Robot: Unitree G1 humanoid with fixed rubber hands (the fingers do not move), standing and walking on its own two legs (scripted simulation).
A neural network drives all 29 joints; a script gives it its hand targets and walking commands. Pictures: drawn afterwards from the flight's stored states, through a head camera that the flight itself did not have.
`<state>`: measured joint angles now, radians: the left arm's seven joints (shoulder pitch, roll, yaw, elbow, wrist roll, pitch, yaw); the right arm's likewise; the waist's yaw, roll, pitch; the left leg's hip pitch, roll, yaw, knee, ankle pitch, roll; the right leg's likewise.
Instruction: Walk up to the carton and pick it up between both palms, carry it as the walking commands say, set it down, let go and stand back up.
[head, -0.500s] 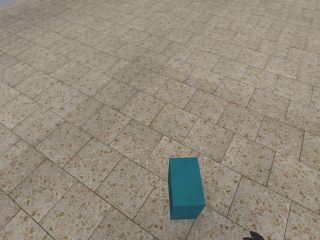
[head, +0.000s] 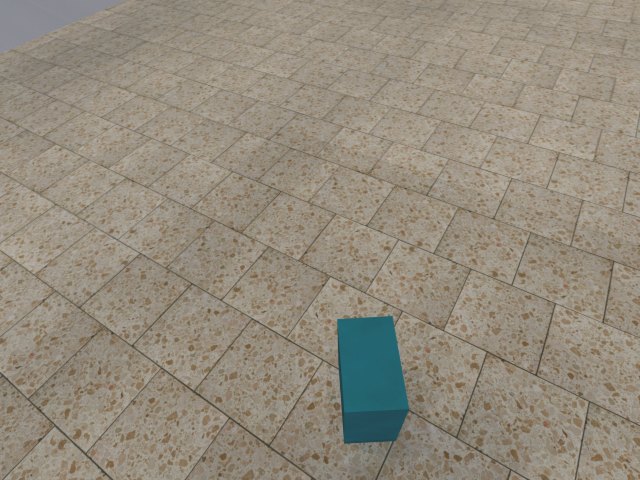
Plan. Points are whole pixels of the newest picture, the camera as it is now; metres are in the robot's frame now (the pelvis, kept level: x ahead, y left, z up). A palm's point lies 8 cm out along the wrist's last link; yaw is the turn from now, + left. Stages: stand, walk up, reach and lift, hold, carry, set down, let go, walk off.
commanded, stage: walk up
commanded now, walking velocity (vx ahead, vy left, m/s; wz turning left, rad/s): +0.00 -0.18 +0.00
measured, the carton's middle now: (367, 381) +0.45 -0.09 -0.62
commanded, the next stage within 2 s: stand in 0.96 s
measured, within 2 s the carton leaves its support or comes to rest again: neither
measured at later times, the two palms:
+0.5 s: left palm out of the picture +0.05 +0.16 -0.12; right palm out of the picture +0.06 -0.32 -0.13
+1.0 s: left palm out of the picture +0.03 +0.18 -0.14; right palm out of the picture +0.04 -0.30 -0.12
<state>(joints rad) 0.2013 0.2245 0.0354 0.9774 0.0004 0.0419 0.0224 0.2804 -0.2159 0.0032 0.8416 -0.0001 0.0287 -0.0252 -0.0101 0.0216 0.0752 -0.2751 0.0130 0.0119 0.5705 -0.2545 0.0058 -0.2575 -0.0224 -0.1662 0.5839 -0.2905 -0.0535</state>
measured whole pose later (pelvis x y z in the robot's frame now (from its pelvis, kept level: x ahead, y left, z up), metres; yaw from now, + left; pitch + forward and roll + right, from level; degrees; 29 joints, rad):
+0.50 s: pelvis -0.01 -0.08 +0.01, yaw -3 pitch +0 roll +2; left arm 0.22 0.18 0.03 1.00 0.00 0.00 0.01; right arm 0.21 -0.21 0.00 0.84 0.00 0.05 -0.03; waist -0.01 0.02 0.06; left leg -0.30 0.04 0.00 0.73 -0.42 -0.05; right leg -0.23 -0.01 -0.11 0.54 -0.31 -0.06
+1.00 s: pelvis -0.02 -0.05 +0.00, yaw -1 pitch -1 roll -1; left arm 0.22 0.18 0.03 1.01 0.00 0.03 0.01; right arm 0.27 -0.21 0.00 0.84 0.00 0.03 -0.03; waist -0.01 0.01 0.03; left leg -0.26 0.03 0.00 0.59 -0.30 -0.01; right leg -0.23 -0.01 -0.15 0.54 -0.29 -0.04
